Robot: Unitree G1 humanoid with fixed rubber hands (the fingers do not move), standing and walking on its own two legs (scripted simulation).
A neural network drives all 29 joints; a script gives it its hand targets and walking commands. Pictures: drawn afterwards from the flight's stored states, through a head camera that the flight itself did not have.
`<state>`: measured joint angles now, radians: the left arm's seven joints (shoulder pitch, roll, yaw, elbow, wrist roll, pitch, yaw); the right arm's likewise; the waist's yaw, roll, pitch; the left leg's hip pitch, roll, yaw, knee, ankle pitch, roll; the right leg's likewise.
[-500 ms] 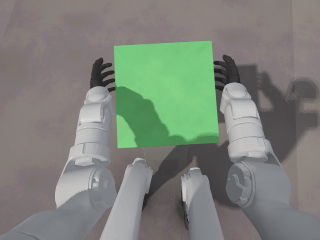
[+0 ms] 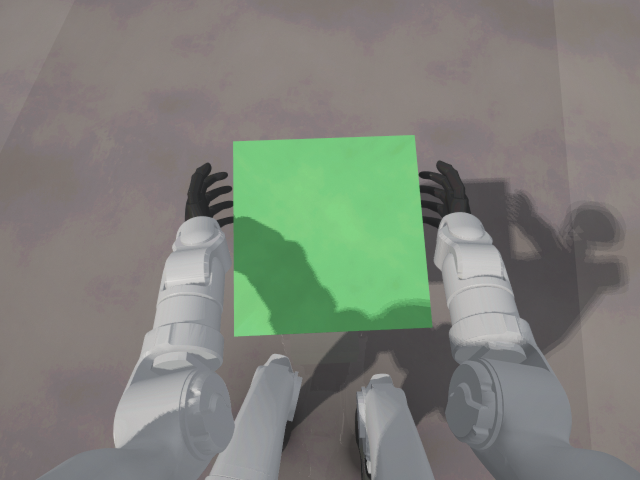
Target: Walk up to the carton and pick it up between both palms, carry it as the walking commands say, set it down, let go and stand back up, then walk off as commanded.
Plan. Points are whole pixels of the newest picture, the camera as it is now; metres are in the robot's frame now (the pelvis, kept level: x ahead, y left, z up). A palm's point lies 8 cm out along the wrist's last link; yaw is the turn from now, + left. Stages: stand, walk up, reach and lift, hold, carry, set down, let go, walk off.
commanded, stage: reach and lift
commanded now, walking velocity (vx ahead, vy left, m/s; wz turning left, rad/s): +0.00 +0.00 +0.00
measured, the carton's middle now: (326, 242) +0.42 +0.04 -0.14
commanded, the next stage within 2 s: none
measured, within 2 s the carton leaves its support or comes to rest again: neither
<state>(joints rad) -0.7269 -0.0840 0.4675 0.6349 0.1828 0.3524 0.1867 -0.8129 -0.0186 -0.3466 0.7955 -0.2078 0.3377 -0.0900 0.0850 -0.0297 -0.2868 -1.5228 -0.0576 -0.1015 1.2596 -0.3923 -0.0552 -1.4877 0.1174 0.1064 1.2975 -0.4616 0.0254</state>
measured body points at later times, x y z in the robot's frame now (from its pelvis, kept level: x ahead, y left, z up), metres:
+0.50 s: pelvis +0.02 +0.00 +0.07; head +0.16 +0.00 +0.50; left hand +0.39 +0.20 +0.02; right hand +0.44 -0.13 +0.02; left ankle +0.08 +0.14 -0.59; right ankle +0.06 -0.12 -0.59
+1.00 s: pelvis +0.04 +0.00 +0.12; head +0.13 +0.00 +0.56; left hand +0.37 +0.20 +0.09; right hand +0.42 -0.13 +0.09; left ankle +0.08 +0.14 -0.59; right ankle +0.06 -0.12 -0.59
